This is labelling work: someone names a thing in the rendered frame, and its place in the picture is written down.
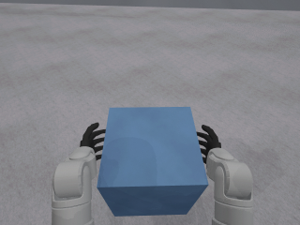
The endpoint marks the carton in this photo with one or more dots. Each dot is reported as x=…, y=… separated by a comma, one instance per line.
x=151, y=162

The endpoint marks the right robot hand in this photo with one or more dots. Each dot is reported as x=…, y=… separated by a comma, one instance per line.
x=212, y=141

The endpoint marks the robot left forearm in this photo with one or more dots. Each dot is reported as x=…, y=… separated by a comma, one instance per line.
x=72, y=188

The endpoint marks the left robot hand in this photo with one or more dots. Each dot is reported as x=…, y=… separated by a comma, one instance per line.
x=88, y=138

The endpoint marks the robot right forearm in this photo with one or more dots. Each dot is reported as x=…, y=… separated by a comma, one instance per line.
x=233, y=188

